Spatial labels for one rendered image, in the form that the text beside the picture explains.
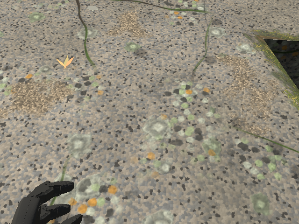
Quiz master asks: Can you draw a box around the left robot hand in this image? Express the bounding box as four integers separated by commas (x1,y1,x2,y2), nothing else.
9,180,83,224

